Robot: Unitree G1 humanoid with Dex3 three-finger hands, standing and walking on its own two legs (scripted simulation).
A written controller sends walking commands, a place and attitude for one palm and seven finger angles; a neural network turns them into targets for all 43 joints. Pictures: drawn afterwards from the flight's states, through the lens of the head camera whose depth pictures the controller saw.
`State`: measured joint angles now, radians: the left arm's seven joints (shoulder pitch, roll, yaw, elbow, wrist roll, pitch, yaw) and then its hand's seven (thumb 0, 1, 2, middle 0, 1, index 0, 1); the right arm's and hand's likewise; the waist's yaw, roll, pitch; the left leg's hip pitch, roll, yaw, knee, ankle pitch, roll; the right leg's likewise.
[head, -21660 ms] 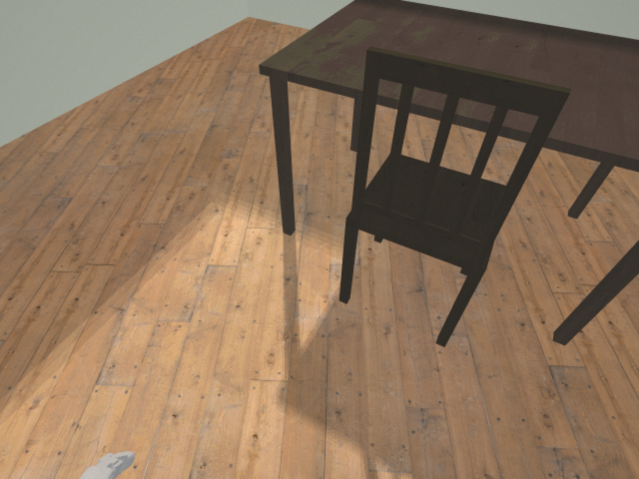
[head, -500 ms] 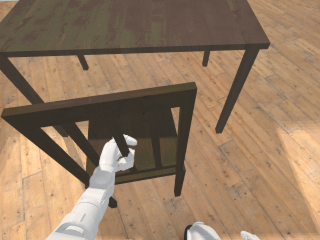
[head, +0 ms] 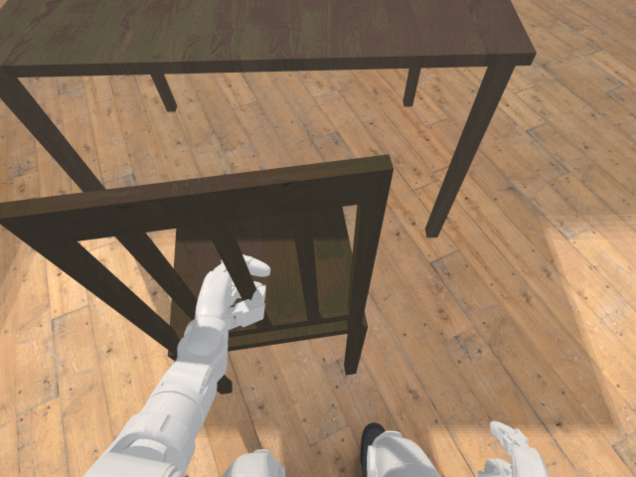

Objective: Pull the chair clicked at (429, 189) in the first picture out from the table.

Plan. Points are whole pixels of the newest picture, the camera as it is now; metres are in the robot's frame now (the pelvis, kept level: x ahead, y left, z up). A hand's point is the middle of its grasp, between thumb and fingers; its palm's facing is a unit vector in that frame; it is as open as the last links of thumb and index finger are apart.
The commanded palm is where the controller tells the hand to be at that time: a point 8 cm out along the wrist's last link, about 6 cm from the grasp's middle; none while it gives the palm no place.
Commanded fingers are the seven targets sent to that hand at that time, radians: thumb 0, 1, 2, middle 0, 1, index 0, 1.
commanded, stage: step backward, pulling the chair out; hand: left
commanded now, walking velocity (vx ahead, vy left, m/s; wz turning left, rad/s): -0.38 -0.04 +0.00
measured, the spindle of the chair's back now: (244, 283) +0.37 +0.11 -0.06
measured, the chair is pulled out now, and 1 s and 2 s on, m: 0.31 0.47 0.64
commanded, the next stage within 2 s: stop walking, hand still on the chair in 1.30 s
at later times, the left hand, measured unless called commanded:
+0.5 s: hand (256, 337) +0.29 +0.09 -0.06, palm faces -0.06 -0.98 -0.19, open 5.4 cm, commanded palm +0.26 +0.15 -0.06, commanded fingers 0.00 0.90 0.90 -0.50 -1.45 -0.50 -1.45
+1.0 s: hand (245, 433) +0.17 +0.10 -0.06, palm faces -0.08 -0.98 -0.21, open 5.5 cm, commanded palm +0.16 +0.15 -0.05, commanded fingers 0.00 0.90 0.90 -0.50 -1.45 -0.50 -1.45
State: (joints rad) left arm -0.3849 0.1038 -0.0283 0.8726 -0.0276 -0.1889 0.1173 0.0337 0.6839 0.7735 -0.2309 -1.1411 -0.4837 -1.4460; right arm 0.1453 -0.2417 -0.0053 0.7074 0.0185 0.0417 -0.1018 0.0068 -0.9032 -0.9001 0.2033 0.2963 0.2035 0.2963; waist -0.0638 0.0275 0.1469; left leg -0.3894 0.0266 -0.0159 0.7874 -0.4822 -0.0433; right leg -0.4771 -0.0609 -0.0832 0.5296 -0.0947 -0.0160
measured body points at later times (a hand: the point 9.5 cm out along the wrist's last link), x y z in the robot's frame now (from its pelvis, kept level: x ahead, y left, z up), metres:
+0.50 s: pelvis -0.06 +0.00 +0.01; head +0.04 -0.03 +0.45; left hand +0.29 +0.14 -0.04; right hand +0.02 -0.27 -0.13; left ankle -0.06 +0.15 -0.70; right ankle -0.06 -0.12 -0.73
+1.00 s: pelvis -0.16 -0.01 +0.01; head -0.08 -0.05 +0.45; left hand +0.18 +0.15 -0.04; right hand -0.06 -0.23 -0.14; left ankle -0.11 +0.15 -0.70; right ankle -0.16 -0.12 -0.73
